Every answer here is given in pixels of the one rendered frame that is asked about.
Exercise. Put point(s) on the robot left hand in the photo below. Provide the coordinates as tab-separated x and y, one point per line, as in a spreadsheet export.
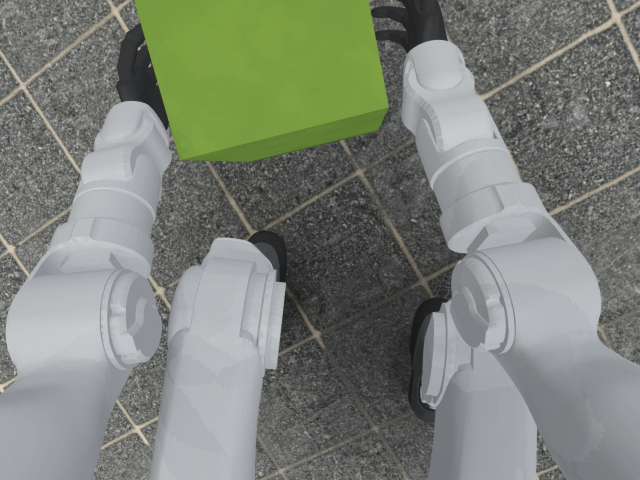
137	81

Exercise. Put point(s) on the right robot foot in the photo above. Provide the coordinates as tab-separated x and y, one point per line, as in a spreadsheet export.
419	328

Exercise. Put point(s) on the carton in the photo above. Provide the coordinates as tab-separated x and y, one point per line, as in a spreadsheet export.
247	80

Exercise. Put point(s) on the right robot forearm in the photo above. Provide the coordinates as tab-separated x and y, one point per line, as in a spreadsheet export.
483	201

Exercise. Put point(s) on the robot right hand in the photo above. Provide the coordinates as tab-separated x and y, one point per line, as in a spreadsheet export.
422	20

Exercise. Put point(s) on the robot left shin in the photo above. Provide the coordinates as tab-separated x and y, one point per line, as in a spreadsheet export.
186	291

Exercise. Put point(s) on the left robot upper arm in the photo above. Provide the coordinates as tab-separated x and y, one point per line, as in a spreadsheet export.
74	339

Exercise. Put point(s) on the left robot forearm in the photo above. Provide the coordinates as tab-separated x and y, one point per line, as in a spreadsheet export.
115	206

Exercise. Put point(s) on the right robot upper arm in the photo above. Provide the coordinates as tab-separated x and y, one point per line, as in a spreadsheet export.
535	306

